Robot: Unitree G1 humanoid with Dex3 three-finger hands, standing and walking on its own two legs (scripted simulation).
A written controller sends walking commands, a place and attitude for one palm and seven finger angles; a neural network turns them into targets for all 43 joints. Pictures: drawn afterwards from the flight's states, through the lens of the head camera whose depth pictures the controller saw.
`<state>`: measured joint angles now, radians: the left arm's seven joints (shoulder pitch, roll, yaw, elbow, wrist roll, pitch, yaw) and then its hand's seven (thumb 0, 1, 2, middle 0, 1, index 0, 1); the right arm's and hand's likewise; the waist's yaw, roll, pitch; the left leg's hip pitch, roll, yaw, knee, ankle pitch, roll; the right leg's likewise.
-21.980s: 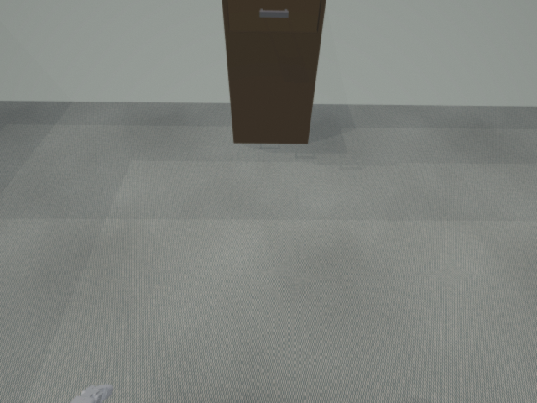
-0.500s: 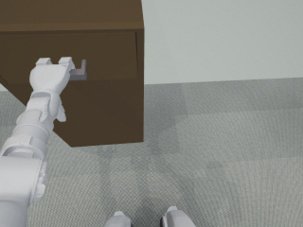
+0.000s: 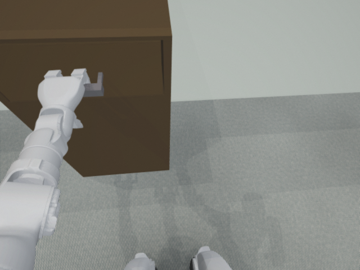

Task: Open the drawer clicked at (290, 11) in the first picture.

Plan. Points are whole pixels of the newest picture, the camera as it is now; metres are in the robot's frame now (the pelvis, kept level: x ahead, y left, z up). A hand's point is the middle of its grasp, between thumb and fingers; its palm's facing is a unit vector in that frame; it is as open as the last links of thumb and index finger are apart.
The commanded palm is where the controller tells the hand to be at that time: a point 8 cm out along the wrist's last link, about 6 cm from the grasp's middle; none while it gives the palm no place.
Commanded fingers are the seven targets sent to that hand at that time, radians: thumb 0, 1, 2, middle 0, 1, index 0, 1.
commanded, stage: close the thumb around the handle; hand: left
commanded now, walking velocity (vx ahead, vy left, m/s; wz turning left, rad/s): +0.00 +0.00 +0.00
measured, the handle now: (75, 84) +0.55 +0.22 +0.04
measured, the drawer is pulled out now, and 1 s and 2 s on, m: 0.00 0.05 0.17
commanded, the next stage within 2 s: pull the drawer open in 0.38 s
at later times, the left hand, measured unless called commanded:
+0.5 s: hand (72, 107) +0.49 +0.22 +0.02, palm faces -0.06 -0.03 -1.00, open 5.6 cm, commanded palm +0.46 +0.23 +0.07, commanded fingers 0.00 0.90 0.90 -0.40 -1.35 -0.40 -1.35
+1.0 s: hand (69, 125) +0.45 +0.22 +0.01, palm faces -0.02 -0.05 -1.00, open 5.6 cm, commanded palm +0.40 +0.23 +0.07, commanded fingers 0.00 0.90 0.90 -0.40 -1.35 -0.40 -1.35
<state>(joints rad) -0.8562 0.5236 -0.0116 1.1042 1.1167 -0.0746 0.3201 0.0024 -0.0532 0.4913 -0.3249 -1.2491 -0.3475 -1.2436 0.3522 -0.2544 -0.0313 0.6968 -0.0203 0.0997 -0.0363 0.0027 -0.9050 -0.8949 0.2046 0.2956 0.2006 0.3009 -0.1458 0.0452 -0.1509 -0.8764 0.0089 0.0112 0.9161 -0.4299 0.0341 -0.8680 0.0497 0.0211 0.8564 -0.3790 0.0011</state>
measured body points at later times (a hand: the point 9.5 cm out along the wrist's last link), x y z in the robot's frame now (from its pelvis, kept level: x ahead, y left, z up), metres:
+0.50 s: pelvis +0.01 +0.00 +0.00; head +0.12 +0.01 +0.44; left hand +0.49 +0.22 +0.07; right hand +0.02 -0.27 -0.12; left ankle -0.01 +0.10 -0.69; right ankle +0.01 -0.12 -0.69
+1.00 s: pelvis +0.03 +0.00 +0.02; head +0.11 +0.00 +0.46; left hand +0.44 +0.22 +0.07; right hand +0.10 -0.27 -0.11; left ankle -0.01 +0.10 -0.69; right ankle +0.01 -0.12 -0.69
